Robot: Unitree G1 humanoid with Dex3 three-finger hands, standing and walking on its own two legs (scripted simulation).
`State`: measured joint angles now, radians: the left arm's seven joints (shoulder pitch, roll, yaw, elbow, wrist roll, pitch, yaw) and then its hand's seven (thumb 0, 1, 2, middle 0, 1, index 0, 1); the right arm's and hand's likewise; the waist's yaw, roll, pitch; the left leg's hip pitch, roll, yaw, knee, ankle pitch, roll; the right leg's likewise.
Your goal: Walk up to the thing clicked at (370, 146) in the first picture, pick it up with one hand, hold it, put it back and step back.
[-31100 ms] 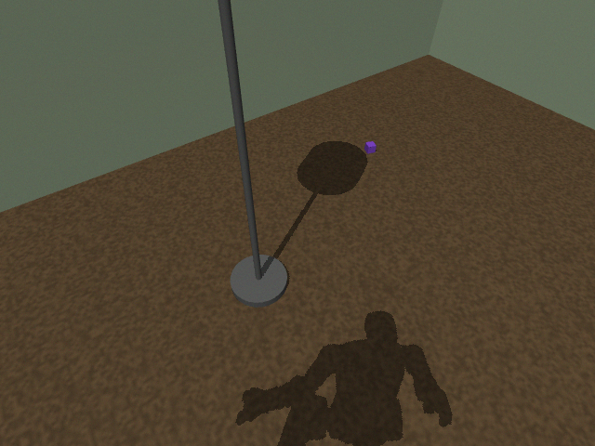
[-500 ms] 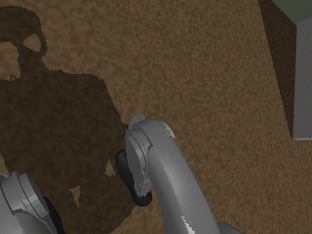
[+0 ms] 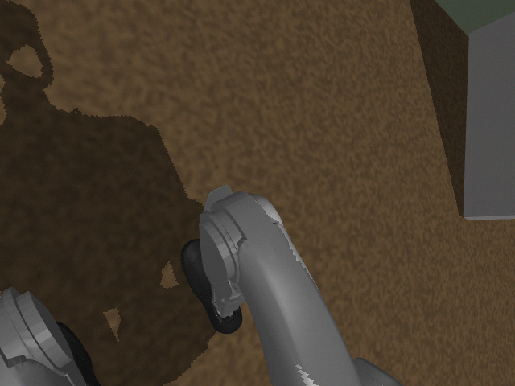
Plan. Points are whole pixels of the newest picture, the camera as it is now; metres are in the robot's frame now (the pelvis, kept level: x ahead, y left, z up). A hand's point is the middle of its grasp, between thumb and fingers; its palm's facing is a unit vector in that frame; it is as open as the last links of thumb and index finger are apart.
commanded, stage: close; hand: left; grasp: from above
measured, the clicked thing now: out of the picture +0.46 +0.36 -0.29
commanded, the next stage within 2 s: settle in 1.02 s
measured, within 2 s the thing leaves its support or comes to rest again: leaves its support in 1.40 s
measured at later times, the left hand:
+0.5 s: hand out of the picture +0.45 +0.34 -0.25, palm faces -0.30 -0.33 -0.90, open 8.6 cm
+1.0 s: hand out of the picture +0.45 +0.34 -0.25, palm faces -0.29 -0.33 -0.90, open 6.6 cm
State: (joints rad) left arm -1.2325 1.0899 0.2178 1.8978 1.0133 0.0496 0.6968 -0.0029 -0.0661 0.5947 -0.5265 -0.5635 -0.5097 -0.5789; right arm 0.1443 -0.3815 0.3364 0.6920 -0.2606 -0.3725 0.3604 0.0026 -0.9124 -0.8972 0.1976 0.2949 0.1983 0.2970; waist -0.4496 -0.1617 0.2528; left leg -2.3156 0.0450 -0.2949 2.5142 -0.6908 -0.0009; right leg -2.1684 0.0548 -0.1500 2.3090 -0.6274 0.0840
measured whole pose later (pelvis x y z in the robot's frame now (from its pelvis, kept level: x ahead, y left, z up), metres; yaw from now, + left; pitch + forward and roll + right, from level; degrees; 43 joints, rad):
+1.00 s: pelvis +0.00 +0.00 +0.01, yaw +0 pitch +26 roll -15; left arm -1.22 1.08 0.23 1.87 1.00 0.06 0.67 -0.03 0.46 0.06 -0.94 -0.13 -1.07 -0.16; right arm 0.15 -0.39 0.33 0.67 -0.25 -0.36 0.34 0.00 -0.90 -0.89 0.20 0.29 0.20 0.30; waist -0.45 -0.16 0.26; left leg -2.30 0.05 -0.29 2.49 -0.68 -0.01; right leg -2.17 0.06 -0.15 2.29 -0.62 0.08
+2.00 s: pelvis +0.01 -0.01 +0.02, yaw +6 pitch +33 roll -9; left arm -1.10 0.77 0.18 1.56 0.94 0.22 0.46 -0.16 0.53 0.01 -1.00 -0.03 -1.37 -0.12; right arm 0.18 -0.33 0.14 0.76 -0.16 -0.27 0.29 0.00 -0.91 -0.89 0.20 0.29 0.20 0.30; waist -0.31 -0.01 0.01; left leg -2.32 0.05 -0.19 2.41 -0.67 -0.03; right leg -2.24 0.02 -0.07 2.30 -0.64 0.06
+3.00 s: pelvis +0.02 -0.02 +0.22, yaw +12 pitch +29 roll -3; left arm -0.59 0.41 -0.06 0.89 0.82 0.42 0.21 -0.10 0.47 0.12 -0.94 -0.15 -1.16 -0.21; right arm 0.15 -0.25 0.01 0.76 0.02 -0.09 0.00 0.01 -0.90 -0.89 0.20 0.30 0.20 0.30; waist -0.11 0.06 -0.21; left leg -1.64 0.07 -0.07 1.73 -0.59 -0.04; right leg -1.61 -0.01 -0.03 1.69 -0.59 0.01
